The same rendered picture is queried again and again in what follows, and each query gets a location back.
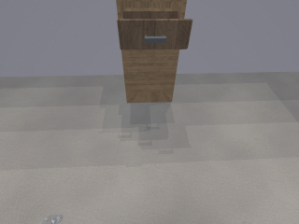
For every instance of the handle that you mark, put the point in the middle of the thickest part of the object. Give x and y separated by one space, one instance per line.
155 39

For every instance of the drawer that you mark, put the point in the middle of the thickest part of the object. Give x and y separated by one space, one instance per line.
134 25

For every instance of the cabinet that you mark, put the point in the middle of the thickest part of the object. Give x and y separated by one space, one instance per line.
150 74

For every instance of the left robot hand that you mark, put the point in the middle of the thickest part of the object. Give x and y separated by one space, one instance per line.
52 219

